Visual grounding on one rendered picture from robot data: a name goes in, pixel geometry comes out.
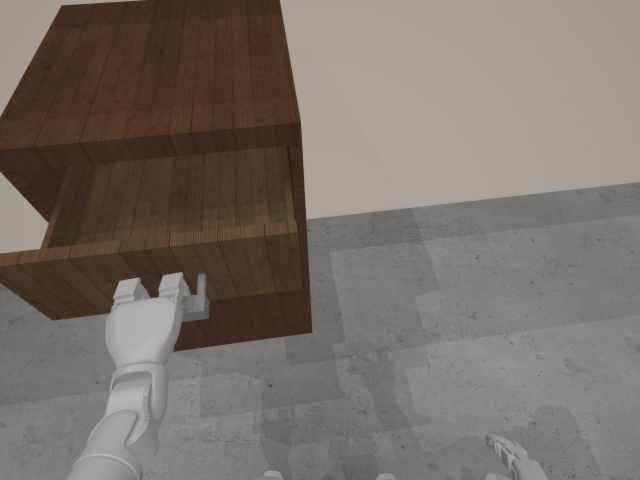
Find robot right hand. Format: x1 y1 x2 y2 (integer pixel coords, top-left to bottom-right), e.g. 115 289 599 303
485 434 548 480

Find handle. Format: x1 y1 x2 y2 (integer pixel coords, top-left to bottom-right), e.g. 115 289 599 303
111 274 209 322

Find drawer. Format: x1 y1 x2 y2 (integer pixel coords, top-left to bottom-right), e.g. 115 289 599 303
0 146 303 321

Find robot left hand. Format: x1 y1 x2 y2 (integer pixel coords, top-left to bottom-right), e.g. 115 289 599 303
105 272 191 369

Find cabinet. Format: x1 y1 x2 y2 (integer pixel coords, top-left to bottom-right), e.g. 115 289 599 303
0 0 312 352

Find robot left shin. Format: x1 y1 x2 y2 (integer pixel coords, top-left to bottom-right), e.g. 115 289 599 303
263 471 283 479

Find left robot forearm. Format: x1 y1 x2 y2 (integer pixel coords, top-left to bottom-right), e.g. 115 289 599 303
66 362 169 480

